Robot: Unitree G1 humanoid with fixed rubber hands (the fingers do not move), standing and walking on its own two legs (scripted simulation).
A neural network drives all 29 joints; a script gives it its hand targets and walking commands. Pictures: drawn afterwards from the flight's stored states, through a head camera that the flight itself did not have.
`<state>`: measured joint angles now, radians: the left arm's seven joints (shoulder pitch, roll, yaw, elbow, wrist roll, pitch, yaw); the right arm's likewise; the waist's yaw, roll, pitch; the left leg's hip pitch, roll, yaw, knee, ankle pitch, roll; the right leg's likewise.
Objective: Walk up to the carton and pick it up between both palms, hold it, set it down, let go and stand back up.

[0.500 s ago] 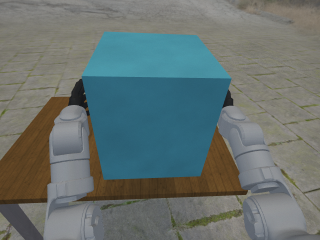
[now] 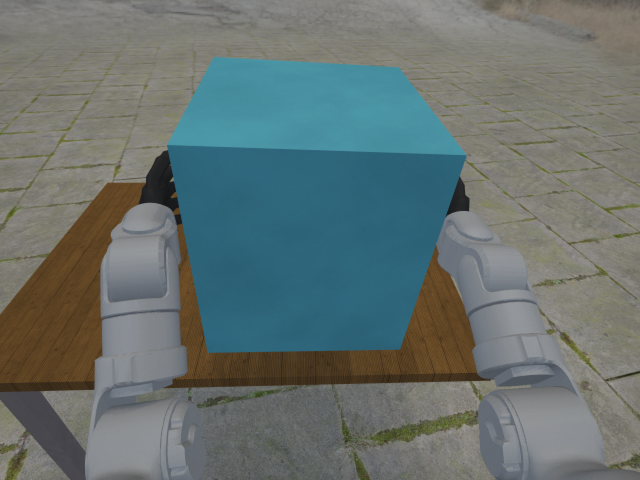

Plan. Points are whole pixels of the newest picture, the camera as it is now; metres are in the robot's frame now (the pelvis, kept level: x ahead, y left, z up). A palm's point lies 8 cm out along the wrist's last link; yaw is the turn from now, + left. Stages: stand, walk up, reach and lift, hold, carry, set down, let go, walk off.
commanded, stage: hold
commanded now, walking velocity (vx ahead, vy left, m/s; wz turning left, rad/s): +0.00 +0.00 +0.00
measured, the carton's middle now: (307, 203) +0.42 +0.01 +0.20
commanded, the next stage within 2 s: none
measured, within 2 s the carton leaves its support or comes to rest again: neither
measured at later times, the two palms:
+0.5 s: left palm (152, 215) +0.35 +0.19 +0.23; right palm (445, 212) +0.36 -0.16 +0.22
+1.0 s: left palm (155, 206) +0.35 +0.18 +0.24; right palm (448, 220) +0.36 -0.16 +0.21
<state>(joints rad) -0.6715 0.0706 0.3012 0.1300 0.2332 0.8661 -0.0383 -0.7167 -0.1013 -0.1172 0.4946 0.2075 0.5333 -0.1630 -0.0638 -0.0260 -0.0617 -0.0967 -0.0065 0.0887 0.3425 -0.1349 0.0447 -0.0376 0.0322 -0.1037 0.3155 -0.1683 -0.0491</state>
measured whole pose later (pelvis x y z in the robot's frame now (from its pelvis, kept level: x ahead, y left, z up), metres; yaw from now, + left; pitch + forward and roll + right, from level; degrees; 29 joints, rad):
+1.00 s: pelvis -0.01 +0.01 +0.00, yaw -1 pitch -6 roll +0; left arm -0.77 0.06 0.32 0.25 0.25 0.84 -0.02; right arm -0.78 -0.11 -0.17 0.60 0.15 0.50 -0.12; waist -0.04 -0.01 -0.06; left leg -0.12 -0.02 0.11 0.33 -0.11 0.06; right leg -0.08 0.02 -0.09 0.35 -0.16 -0.04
